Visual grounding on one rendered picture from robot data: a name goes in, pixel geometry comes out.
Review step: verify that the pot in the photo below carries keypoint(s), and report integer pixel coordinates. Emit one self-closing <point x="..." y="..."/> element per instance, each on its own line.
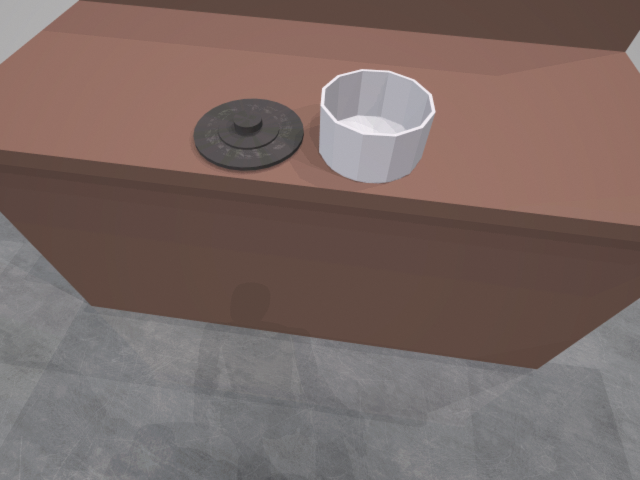
<point x="374" y="125"/>

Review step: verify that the lid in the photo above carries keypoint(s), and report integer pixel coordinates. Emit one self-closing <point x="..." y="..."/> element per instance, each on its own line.
<point x="220" y="143"/>

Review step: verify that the knob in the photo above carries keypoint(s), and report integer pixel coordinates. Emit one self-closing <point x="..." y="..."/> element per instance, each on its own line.
<point x="247" y="121"/>

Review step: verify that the table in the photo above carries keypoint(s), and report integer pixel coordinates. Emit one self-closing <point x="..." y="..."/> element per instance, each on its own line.
<point x="516" y="234"/>

